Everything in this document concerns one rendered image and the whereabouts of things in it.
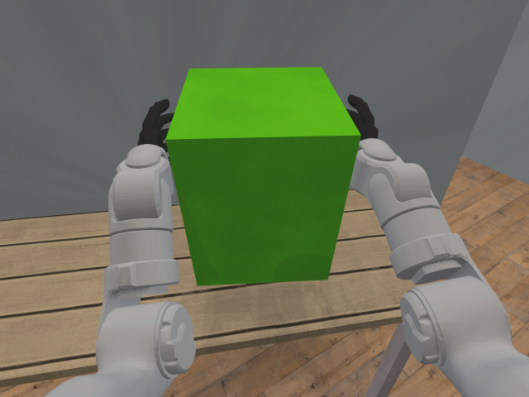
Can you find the table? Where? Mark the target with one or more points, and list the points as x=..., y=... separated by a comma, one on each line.
x=52, y=288

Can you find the carton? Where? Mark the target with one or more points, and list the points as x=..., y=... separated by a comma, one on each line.
x=262, y=160

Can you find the robot left forearm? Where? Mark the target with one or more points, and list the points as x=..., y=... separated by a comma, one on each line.
x=140, y=228

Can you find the robot right forearm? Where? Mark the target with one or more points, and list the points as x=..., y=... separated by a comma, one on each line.
x=423, y=247

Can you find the robot left hand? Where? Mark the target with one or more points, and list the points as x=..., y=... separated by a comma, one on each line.
x=151, y=133

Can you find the robot right hand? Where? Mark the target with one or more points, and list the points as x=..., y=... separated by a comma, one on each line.
x=364, y=119

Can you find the robot left upper arm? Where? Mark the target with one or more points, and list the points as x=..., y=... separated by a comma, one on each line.
x=141, y=349

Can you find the robot right upper arm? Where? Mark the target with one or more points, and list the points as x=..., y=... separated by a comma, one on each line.
x=459, y=326

